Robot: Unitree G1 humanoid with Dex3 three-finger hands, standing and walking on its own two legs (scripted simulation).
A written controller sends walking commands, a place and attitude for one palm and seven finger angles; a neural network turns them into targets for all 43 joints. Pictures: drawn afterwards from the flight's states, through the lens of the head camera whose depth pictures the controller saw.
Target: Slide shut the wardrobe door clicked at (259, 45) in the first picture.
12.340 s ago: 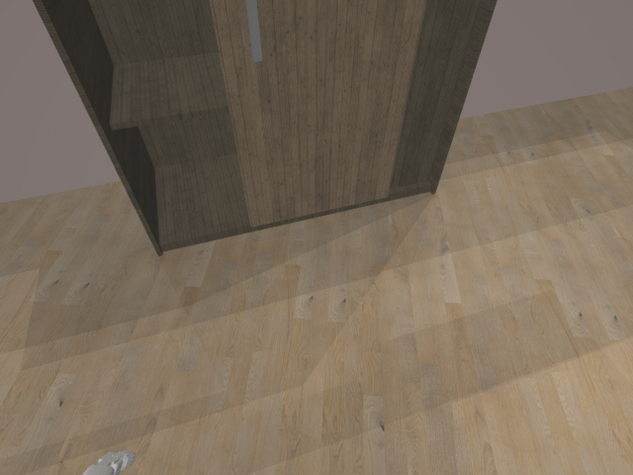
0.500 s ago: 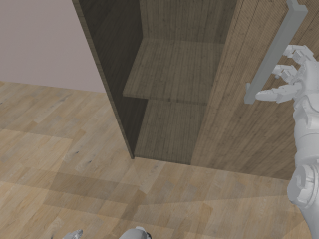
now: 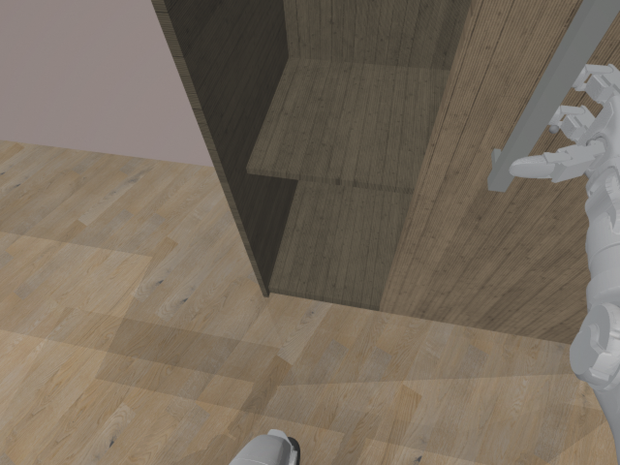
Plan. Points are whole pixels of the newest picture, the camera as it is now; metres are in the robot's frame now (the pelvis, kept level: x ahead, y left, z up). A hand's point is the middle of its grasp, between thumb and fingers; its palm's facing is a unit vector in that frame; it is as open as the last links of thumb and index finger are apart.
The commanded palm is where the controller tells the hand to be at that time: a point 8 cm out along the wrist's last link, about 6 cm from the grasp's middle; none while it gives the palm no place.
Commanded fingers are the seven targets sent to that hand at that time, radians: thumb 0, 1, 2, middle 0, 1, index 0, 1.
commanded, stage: slide the fingers in behind the handle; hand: right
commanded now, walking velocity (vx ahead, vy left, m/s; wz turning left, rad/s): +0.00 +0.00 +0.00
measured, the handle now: (535, 99) +0.56 -0.16 +0.16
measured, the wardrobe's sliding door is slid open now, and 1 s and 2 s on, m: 0.37 0.37 0.37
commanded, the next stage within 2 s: grip the handle and tug to test in 1.62 s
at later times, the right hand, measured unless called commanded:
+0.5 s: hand (545, 138) +0.50 -0.17 +0.15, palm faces -0.01 +1.00 -0.01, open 14.0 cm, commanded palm +0.48 -0.21 +0.15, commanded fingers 0.00 0.50 -0.30 0.30 1.20 0.30 1.20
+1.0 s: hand (523, 139) +0.49 -0.14 +0.15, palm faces +0.01 +1.00 -0.01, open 14.0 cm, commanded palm +0.47 -0.19 +0.15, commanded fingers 0.00 0.50 -0.30 0.30 1.20 0.30 1.20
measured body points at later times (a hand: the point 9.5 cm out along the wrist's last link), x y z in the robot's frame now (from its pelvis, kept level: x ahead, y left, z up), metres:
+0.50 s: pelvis +0.01 +0.00 +0.00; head +0.08 -0.01 +0.45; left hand +0.06 +0.27 -0.11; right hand +0.49 -0.22 +0.15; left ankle +0.05 +0.13 -0.71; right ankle -0.01 -0.13 -0.71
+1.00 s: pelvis +0.00 +0.01 +0.01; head +0.06 +0.00 +0.45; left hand +0.04 +0.27 -0.11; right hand +0.48 -0.20 +0.15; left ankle +0.05 +0.13 -0.71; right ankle -0.01 -0.13 -0.71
